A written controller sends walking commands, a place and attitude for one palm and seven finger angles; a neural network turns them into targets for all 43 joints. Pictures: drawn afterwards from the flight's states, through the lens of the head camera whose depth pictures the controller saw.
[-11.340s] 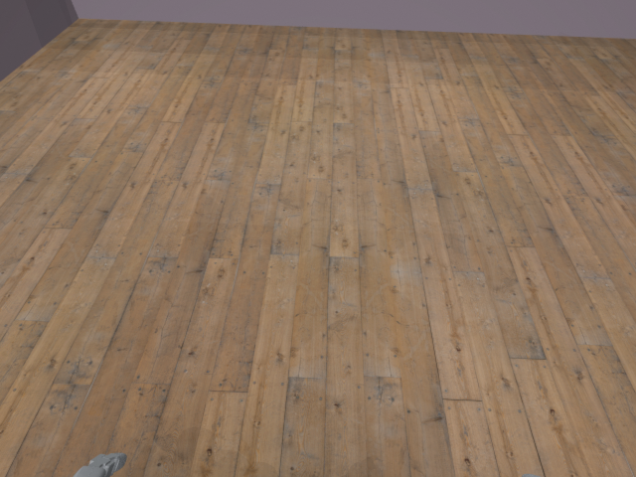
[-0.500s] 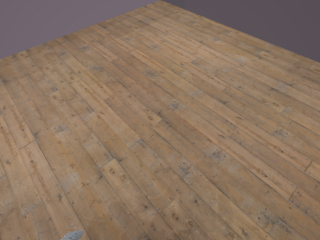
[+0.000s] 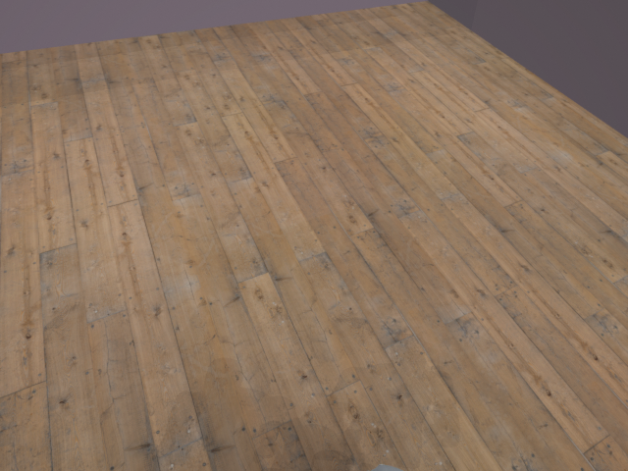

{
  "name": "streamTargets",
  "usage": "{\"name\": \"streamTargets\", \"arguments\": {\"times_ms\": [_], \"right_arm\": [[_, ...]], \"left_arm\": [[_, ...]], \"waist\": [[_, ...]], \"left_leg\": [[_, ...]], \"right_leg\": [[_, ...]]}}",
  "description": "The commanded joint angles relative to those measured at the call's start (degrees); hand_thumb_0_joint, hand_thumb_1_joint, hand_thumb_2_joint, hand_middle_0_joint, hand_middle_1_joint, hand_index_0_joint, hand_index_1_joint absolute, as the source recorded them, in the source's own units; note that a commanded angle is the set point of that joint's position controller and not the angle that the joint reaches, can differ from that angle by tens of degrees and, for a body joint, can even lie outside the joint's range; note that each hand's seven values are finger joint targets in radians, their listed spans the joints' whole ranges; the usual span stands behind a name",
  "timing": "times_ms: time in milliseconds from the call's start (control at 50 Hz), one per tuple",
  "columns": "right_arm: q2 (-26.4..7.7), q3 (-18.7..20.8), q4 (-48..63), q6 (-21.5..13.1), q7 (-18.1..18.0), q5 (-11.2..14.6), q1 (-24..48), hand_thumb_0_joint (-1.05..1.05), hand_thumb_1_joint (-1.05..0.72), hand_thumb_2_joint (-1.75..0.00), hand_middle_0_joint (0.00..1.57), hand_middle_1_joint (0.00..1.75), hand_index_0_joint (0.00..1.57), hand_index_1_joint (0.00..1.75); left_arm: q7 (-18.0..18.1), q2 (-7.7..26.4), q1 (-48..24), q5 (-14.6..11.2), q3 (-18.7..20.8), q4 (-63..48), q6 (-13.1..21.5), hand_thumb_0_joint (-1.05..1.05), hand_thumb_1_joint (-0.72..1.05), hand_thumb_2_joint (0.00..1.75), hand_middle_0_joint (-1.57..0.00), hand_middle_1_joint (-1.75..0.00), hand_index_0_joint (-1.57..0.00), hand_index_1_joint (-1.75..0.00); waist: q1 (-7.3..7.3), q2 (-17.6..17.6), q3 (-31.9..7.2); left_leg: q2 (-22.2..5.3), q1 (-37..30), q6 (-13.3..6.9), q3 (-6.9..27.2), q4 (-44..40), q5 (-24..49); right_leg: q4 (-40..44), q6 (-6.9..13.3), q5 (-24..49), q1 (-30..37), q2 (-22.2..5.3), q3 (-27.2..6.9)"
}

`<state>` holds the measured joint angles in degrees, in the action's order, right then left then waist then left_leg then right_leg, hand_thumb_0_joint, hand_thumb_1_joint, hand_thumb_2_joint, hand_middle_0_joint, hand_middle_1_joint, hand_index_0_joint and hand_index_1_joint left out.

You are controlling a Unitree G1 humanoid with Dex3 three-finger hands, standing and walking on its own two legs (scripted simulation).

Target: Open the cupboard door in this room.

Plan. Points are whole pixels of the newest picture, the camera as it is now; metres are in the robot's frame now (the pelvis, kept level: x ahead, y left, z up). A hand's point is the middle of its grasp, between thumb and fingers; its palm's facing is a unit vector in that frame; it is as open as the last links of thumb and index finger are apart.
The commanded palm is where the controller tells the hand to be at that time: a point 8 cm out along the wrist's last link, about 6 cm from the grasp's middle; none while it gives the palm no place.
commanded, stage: turn or walk to find it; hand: left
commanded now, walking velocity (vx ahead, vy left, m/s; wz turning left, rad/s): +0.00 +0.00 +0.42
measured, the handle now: out of the picture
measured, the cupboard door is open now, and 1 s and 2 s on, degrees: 0 0 0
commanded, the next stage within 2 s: none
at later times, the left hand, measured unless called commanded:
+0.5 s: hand out of the picture +0.02 +0.17 -0.14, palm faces +0.22 -0.93 -0.28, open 7.4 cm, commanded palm none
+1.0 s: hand out of the picture -0.12 +0.22 -0.16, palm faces +0.45 -0.86 -0.24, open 7.4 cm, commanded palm none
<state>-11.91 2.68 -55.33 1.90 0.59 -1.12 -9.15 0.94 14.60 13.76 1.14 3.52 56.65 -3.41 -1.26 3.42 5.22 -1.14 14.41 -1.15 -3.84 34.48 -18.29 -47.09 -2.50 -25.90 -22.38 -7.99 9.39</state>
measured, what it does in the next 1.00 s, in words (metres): steps on the spot, turning left: right foot, then left foot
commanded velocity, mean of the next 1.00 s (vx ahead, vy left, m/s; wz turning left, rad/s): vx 0.00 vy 0.00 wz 0.42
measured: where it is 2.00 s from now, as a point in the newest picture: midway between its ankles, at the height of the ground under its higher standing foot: outside the picture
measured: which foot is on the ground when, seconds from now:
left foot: down 0.00-0.36, up 0.38-0.78, down 0.80-1.00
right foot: up 0.00-0.34, down 0.36-0.80, up 0.82-1.00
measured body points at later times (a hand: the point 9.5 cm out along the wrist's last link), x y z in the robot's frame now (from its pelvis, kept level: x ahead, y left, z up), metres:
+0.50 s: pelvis -0.03 -0.04 +0.01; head +0.01 -0.06 +0.46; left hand +0.01 +0.22 -0.11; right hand +0.07 -0.28 -0.15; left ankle -0.06 +0.10 -0.65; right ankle -0.01 -0.13 -0.73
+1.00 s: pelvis -0.07 +0.00 +0.01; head -0.05 +0.04 +0.46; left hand -0.15 +0.26 -0.14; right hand +0.11 -0.19 -0.12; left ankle -0.11 +0.09 -0.73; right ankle -0.03 -0.15 -0.65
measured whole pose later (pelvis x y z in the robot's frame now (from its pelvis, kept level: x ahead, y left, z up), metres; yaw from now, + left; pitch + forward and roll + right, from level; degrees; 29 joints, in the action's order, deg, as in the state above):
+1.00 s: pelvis -0.07 +0.00 +0.01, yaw +25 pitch +0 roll -1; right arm -11.0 1.9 -54.8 1.1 -0.4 -1.1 -8.5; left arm 0.5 15.7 11.6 0.9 3.9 56.7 -3.4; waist -1.2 2.1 4.9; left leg 0.1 12.6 -2.4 -1.2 27.3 -14.4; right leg -61.1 -4.5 -23.4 -26.3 -5.1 2.8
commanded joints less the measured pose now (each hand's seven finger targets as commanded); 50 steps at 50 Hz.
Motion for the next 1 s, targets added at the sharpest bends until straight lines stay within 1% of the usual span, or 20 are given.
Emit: {"name": "streamTargets", "arguments": {"times_ms": [0,60,200,260,300,320,340,360,400,440,640,720,740,760,780,800,820,860,920,980], "right_arm": [[-11.29,2.12,3.26,-1.10,-1.60,-0.24,-0.21,0.00,-0.90,-0.90,0.20,0.30,0.20,0.30],[-10.97,2.15,3.61,-1.46,-1.58,0.03,-0.23,0.00,-0.90,-0.90,0.20,0.30,0.20,0.30],[-11.45,3.14,3.58,-0.94,-1.40,-0.39,-3.54,0.00,-0.90,-0.90,0.20,0.30,0.20,0.30],[-11.81,3.43,4.24,-0.64,-1.18,-0.44,-2.34,0.00,-0.90,-0.90,0.20,0.30,0.20,0.30],[-10.59,3.41,4.80,-0.56,-1.00,0.15,-1.28,0.00,-0.90,-0.90,0.20,0.30,0.20,0.30],[-8.05,3.10,5.35,-0.65,-0.69,0.61,-2.03,0.00,-0.90,-0.90,0.20,0.30,0.20,0.30],[-4.51,2.38,6.95,-0.65,-0.30,0.62,-1.62,0.00,-0.90,-0.90,0.20,0.30,0.20,0.30],[-7.24,3.11,7.13,0.25,-0.59,-0.05,0.44,0.00,-0.90,-0.90,0.20,0.30,0.20,0.30],[-7.08,3.52,4.78,1.22,-0.17,-0.13,-0.61,0.00,-0.90,-0.90,0.20,0.30,0.20,0.30],[-6.01,3.27,3.19,1.45,0.39,-0.16,-3.23,0.00,-0.90,-0.90,0.20,0.30,0.20,0.30],[-4.54,1.57,3.82,0.61,0.26,0.57,2.77,0.00,-0.90,-0.90,0.20,0.30,0.20,0.30],[-4.96,1.29,2.82,-0.24,-0.06,0.59,-1.77,0.00,-0.90,-0.90,0.20,0.30,0.20,0.30],[-6.04,1.49,2.27,-0.69,0.06,0.53,-3.75,0.00,-0.90,-0.90,0.20,0.30,0.20,0.30],[-10.83,2.48,2.47,-1.43,-0.05,0.10,-4.79,0.00,-0.90,-0.90,0.20,0.30,0.20,0.30],[-15.41,3.54,2.49,-1.25,-0.34,-0.03,-7.04,0.00,-0.90,-0.90,0.20,0.30,0.20,0.30],[-15.23,3.58,1.00,-1.16,-1.16,-0.11,-8.96,0.00,-0.90,-0.90,0.20,0.30,0.20,0.30],[-14.01,3.28,1.09,-1.05,-1.68,-0.14,-7.02,0.00,-0.90,-0.90,0.20,0.30,0.20,0.30],[-11.13,2.31,2.72,-1.32,-1.86,-0.12,-1.68,0.00,-0.90,-0.90,0.20,0.30,0.20,0.30],[-10.76,2.12,3.13,-1.73,-1.74,0.13,-1.79,0.00,-0.90,-0.90,0.20,0.30,0.20,0.30],[-10.72,2.42,3.11,-1.59,-1.60,0.09,-2.99,0.00,-0.90,-0.90,0.20,0.30,0.20,0.30]], "left_arm": [[-0.34,4.02,-3.58,-0.01,1.14,-5.12,1.15,0.00,0.90,0.90,-0.20,-0.30,-0.20,-0.30],[-0.53,3.74,-1.55,-0.11,0.78,-4.04,1.36,0.00,0.90,0.90,-0.20,-0.30,-0.20,-0.30],[0.00,2.33,-4.50,-0.47,0.30,-6.29,1.84,0.00,0.90,0.90,-0.20,-0.30,-0.20,-0.30],[0.17,2.22,-1.24,-0.80,0.30,-5.94,2.46,0.00,0.90,0.90,-0.20,-0.30,-0.20,-0.30],[0.43,3.52,2.53,-0.70,0.67,-4.91,3.17,0.00,0.90,0.90,-0.20,-0.30,-0.20,-0.30],[0.76,6.66,3.73,-0.13,1.24,-4.91,3.79,0.00,0.90,0.90,-0.20,-0.30,-0.20,-0.30],[1.14,11.46,3.81,0.60,2.21,-5.30,4.13,0.00,0.90,0.90,-0.20,-0.30,-0.20,-0.30],[1.19,11.36,3.27,0.11,2.51,-5.95,4.08,0.00,0.90,0.90,-0.20,-0.30,-0.20,-0.30],[1.17,8.01,-2.59,-0.04,1.68,-7.18,3.91,0.00,0.90,0.90,-0.20,-0.30,-0.20,-0.30],[1.16,5.49,-5.32,0.03,0.94,-7.92,4.09,0.00,0.90,0.90,-0.20,-0.30,-0.20,-0.30],[0.84,9.28,2.72,0.75,1.92,-4.15,3.80,0.00,0.90,0.90,-0.20,-0.30,-0.20,-0.30],[0.78,10.03,0.61,0.41,2.23,-3.86,3.27,0.00,0.90,0.90,-0.20,-0.30,-0.20,-0.30],[0.71,9.14,-0.15,-0.05,2.21,-3.81,2.99,0.00,0.90,0.90,-0.20,-0.30,-0.20,-0.30],[0.49,6.37,1.50,-0.51,1.93,-5.01,2.44,0.00,0.90,0.90,-0.20,-0.30,-0.20,-0.30],[0.14,2.97,-0.47,-0.41,0.66,-7.07,2.16,0.00,0.90,0.90,-0.20,-0.30,-0.20,-0.30],[0.69,3.72,-4.63,0.02,0.40,-7.34,1.16,0.00,0.90,0.90,-0.20,-0.30,-0.20,-0.30],[0.60,3.63,-5.93,-0.20,0.74,-6.94,0.98,0.00,0.90,0.90,-0.20,-0.30,-0.20,-0.30],[-0.16,3.94,-4.02,-0.17,0.95,-5.12,1.42,0.00,0.90,0.90,-0.20,-0.30,-0.20,-0.30],[-0.35,3.96,-2.77,-0.21,0.80,-4.26,1.52,0.00,0.90,0.90,-0.20,-0.30,-0.20,-0.30],[-0.18,3.68,-3.59,-0.22,0.62,-4.84,1.39,0.00,0.90,0.90,-0.20,-0.30,-0.20,-0.30]], "waist": [[1.48,-14.87,-2.43],[1.34,-11.83,-4.80],[3.31,-11.66,-7.03],[1.90,-12.14,-8.75],[-0.18,-9.73,-9.54],[-0.57,-1.91,-10.24],[-0.94,12.31,-7.95],[-2.06,12.40,-7.24],[1.08,5.29,-3.25],[2.81,4.20,-2.93],[-2.11,8.18,-5.68],[0.55,7.70,-8.73],[1.96,3.94,-9.57],[2.52,-8.86,-11.01],[3.90,-21.78,-9.18],[5.74,-20.07,-8.79],[4.72,-19.90,-7.30],[2.08,-13.10,-6.19],[1.77,-10.91,-6.65],[2.39,-10.37,-6.60]], "left_leg": [[-14.63,-1.78,-7.87,17.24,-18.85,14.44],[-12.17,-4.78,-7.59,14.11,-17.30,20.09],[-12.70,-8.19,-9.22,19.75,-14.32,26.48],[-10.93,-5.49,-8.17,21.10,-11.49,29.42],[-7.61,1.06,-4.77,19.51,-7.67,22.65],[-3.41,8.93,-1.40,15.41,-1.50,12.74],[4.58,18.59,2.50,6.85,9.83,-8.41],[2.77,17.40,2.39,8.49,20.86,-15.03],[1.15,17.56,2.61,9.10,32.98,-9.15],[0.23,16.57,3.61,7.16,34.93,-4.50],[-0.59,10.30,4.53,0.81,12.80,-9.35],[0.05,1.65,3.58,-1.57,-2.62,-1.18],[-1.10,-4.85,2.91,-0.43,-11.04,6.31],[-10.16,-13.35,-0.70,11.66,-15.41,16.15],[-21.54,-15.34,-7.20,24.05,-16.20,34.37],[-21.77,-11.44,-8.96,23.80,-16.44,34.40],[-19.19,-10.04,-8.92,21.66,-15.84,32.52],[-15.08,-8.85,-8.32,16.21,-15.04,30.42],[-12.30,-9.53,-7.40,13.67,-15.16,32.58],[-12.49,-9.74,-8.19,15.41,-15.79,29.38]], "right_leg": [[-16.10,-1.13,1.21,-9.09,1.14,-7.78],[-13.82,-1.90,3.19,-7.40,2.26,-7.28],[-0.97,-1.87,-0.50,-3.60,4.36,-7.53],[10.74,-1.32,2.73,4.20,6.23,-6.40],[23.75,-0.96,13.69,14.52,5.39,-6.07],[28.70,1.09,15.46,21.97,-2.20,-12.73],[30.75,7.08,23.10,23.94,-15.55,-25.70],[31.48,11.54,24.41,16.27,-19.55,-26.70],[30.77,11.24,21.94,10.98,-13.99,-19.42],[29.06,9.23,25.62,10.40,-10.24,-12.18],[25.08,11.13,37.02,18.71,-12.78,-8.31],[19.40,8.04,35.89,17.53,-11.85,-4.98],[14.67,5.36,31.28,13.57,-10.62,-2.74],[5.13,1.46,17.15,2.30,-5.30,0.19],[-4.87,-1.56,-9.35,-9.04,0.49,0.10],[-11.50,-1.38,-10.05,-8.38,0.76,-5.66],[-15.11,-1.20,-7.02,-9.94,0.97,-7.65],[-17.43,-1.55,-0.11,-9.75,1.10,-8.13],[-16.20,-2.24,3.12,-8.34,1.91,-7.81],[-12.66,-2.64,2.84,-7.61,2.33,-7.97]]}}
